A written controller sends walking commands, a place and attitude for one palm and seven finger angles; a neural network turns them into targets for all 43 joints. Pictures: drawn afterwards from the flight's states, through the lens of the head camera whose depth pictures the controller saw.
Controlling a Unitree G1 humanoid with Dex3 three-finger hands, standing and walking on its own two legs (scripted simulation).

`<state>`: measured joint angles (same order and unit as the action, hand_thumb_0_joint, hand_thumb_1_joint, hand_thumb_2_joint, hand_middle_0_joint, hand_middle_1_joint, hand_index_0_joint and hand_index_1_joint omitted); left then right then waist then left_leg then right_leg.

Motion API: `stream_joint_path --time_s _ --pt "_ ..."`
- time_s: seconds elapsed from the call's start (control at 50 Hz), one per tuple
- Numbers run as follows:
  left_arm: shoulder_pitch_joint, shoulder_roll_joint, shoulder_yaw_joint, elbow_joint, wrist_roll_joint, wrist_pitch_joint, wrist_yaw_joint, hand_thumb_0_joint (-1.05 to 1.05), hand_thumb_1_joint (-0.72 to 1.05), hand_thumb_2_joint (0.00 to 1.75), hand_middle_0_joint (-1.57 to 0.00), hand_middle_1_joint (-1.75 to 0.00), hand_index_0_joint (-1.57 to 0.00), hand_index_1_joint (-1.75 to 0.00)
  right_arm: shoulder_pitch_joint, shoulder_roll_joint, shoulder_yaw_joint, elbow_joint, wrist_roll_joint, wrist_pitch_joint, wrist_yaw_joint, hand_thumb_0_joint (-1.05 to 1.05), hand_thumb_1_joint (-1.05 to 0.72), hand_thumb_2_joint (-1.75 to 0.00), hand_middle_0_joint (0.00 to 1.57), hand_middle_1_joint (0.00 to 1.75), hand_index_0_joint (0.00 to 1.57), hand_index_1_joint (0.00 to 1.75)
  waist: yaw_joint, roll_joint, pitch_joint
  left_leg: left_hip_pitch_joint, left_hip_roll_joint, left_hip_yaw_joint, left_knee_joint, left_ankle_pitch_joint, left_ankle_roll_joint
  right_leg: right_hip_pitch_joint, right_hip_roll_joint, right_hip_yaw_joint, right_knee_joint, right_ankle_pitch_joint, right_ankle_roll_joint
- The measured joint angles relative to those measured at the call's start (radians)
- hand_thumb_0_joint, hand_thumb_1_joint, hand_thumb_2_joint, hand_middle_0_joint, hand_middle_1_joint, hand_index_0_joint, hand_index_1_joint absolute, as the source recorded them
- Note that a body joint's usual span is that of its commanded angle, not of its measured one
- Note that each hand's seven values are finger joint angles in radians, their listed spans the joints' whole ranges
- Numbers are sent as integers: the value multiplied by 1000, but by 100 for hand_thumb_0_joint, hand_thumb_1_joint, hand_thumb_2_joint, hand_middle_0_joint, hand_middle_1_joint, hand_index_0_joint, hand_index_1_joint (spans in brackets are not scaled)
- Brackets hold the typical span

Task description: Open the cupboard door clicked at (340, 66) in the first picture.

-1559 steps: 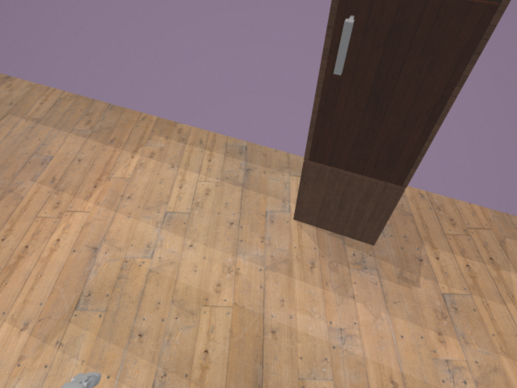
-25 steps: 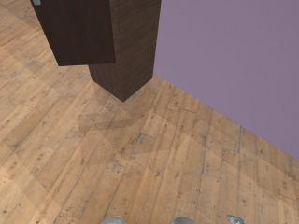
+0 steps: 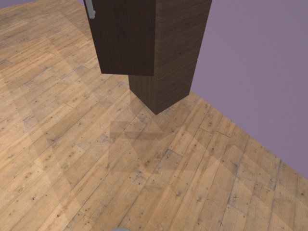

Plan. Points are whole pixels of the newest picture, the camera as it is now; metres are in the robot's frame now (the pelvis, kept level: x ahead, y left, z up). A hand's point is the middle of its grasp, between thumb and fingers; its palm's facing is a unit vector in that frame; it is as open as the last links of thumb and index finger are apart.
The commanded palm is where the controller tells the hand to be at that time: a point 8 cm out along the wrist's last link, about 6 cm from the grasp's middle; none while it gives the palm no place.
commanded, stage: take the last steps up to it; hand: left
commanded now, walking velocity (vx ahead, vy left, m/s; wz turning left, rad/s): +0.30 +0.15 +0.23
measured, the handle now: (89, 0) +1.02 +0.38 +0.11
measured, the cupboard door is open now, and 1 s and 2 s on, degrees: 49 49 49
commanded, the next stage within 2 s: come to a stop and stand still in 1.30 s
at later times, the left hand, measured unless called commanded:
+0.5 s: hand (91, 212) +0.18 +0.21 -0.16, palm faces +0.09 -0.97 -0.21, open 7.4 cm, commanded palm none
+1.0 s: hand (72, 195) +0.23 +0.29 -0.18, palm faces +0.17 -0.97 -0.16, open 7.4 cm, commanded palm none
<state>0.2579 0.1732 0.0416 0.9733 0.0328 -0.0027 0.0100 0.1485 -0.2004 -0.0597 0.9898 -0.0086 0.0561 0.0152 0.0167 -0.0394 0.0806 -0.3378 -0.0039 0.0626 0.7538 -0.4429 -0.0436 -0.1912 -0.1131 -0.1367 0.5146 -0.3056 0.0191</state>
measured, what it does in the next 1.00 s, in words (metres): walks ahead: left foot, then right foot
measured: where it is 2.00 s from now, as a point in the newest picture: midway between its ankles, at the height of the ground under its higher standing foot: (139, 186)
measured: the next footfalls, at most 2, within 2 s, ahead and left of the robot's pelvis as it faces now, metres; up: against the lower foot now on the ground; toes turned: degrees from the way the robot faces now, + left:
left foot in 0.06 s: +0.05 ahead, +0.12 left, +0.00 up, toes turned +5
right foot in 0.46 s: +0.18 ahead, -0.10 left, +0.00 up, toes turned -2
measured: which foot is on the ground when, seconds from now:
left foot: up 0.00-0.04, down 0.06-0.46, up 0.48-0.80, down 0.82-1.00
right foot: down 0.00-0.06, up 0.08-0.44, down 0.46-0.82, up 0.84-1.00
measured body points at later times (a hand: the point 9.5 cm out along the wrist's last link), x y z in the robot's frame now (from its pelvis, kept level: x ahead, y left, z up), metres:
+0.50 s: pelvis +0.10 +0.01 -0.01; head +0.12 +0.00 +0.44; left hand +0.18 +0.26 -0.15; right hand +0.05 -0.21 -0.17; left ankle +0.01 +0.11 -0.72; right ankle +0.14 -0.10 -0.74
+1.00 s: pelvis +0.27 +0.11 +0.00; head +0.29 +0.13 +0.45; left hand +0.23 +0.34 -0.17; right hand +0.37 -0.11 -0.14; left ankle +0.28 +0.20 -0.74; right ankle +0.25 -0.03 -0.66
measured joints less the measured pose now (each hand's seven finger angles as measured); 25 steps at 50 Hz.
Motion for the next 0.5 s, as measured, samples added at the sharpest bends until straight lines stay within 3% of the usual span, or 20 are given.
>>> stream_joint_path --time_s 0.06,0.08,0.12,0.18,0.22,0.3,0.4,0.46,0.5 --pt "24 10 10 19 -5 4 -11 0 91 90 -20 -30 -20 -30 11 0 8 -6 -5 -22 4 1 -90 -90 20 30 20 30 4 -7 -15 83 3 17 -201 83 24 -19 -12 -21 57 -38 21" --pt "27 16 16 26 -8 11 -16 0 91 90 -20 -30 -20 -30 14 1 8 -9 -10 -32 2 1 -90 -90 20 30 20 30 2 -12 -16 76 -3 14 -206 147 51 -40 -18 -18 108 -82 24" --pt "24 31 24 42 -6 33 -19 0 91 90 -20 -30 -20 -30 24 12 12 -14 -18 -49 -5 1 -90 -90 20 30 20 30 6 -24 -13 67 -13 20 -171 146 88 -116 -10 26 295 -188 18" --pt "6 44 29 61 -2 45 -25 1 91 90 -20 -30 -20 -30 71 26 19 -14 -19 -72 -20 1 -90 -90 20 30 20 30 -2 -17 -24 101 -20 11 -219 142 102 -230 11 61 526 -154 7" --pt "-11 47 30 57 -1 40 -31 1 91 90 -20 -30 -20 -30 105 33 26 2 -18 -81 -25 1 -90 -90 20 30 20 30 -5 -7 -30 137 -25 1 -279 167 99 -273 13 66 556 -98 5" --pt "-44 40 24 36 -3 26 -36 1 91 90 -20 -30 -19 -30 168 44 34 45 -16 -86 -25 1 -90 -90 20 30 20 30 -12 18 -40 202 -30 -16 -370 193 103 -289 10 62 428 -37 7" --pt "-88 26 17 14 -2 14 -38 1 91 90 -20 -30 -19 -30 226 53 35 91 -17 -83 -20 1 -90 -90 20 30 20 30 -32 35 -41 251 -35 -21 -383 158 91 -225 23 54 204 -8 9" --pt "-98 24 16 -2 -1 -12 -39 0 91 90 -20 -30 -19 -30 261 58 34 109 -11 -81 -18 1 -90 -90 20 30 20 30 -37 30 -44 231 -40 -21 -271 71 77 -130 35 51 45 30 -12" --pt "-107 3 15 -1 -2 -34 -31 0 91 90 -20 -30 -19 -30 254 46 28 124 -9 -67 -15 1 -90 -90 20 30 20 30 -41 60 -26 149 -21 -32 -44 -30 72 -121 46 26 83 27 -31"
